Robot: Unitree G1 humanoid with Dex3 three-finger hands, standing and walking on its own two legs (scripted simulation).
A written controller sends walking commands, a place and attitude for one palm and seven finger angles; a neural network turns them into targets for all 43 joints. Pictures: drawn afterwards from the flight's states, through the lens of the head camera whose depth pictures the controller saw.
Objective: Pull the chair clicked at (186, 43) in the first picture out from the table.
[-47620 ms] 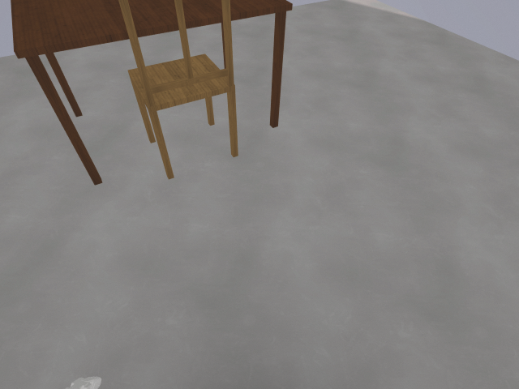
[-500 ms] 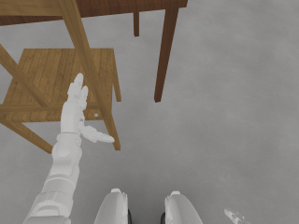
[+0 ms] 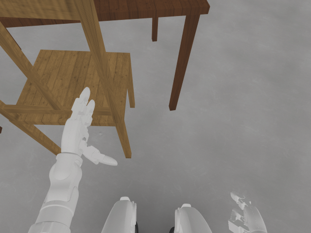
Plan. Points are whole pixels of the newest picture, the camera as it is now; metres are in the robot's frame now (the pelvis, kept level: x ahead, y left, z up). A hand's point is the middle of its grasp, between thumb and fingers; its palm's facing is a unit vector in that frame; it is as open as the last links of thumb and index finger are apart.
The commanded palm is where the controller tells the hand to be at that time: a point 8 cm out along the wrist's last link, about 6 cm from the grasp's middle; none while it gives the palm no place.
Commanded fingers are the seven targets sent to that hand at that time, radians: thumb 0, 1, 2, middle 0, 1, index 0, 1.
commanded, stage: aim the fingers beside a spindle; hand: left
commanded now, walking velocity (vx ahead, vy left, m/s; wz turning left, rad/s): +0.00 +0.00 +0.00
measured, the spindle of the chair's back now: (31, 74) +0.50 +0.35 +0.06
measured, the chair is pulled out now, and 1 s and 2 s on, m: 0.11 0.11 0.11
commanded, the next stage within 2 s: push the fingers through the gap in 1.02 s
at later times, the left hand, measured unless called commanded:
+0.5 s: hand (99, 139) +0.33 +0.15 +0.02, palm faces -0.05 -1.00 -0.02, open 17.0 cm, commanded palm +0.32 +0.21 +0.03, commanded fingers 0.00 -0.50 0.30 -0.06 -0.08 -0.06 -0.08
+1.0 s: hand (97, 138) +0.34 +0.16 +0.02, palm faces -0.04 -1.00 -0.02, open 16.9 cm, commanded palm +0.32 +0.20 +0.03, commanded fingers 0.00 -0.50 0.30 -0.06 -0.08 -0.06 -0.08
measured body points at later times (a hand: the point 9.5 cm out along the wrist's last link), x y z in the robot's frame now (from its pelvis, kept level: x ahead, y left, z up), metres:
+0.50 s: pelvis -0.01 +0.00 +0.00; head +0.10 +0.01 +0.44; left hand +0.33 +0.21 +0.03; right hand +0.13 -0.25 -0.11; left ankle +0.03 +0.10 -0.62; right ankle +0.00 -0.11 -0.62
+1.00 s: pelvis -0.01 +0.00 +0.00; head +0.10 +0.02 +0.44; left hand +0.33 +0.21 +0.02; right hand +0.15 -0.25 -0.11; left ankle +0.03 +0.10 -0.62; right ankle +0.00 -0.11 -0.62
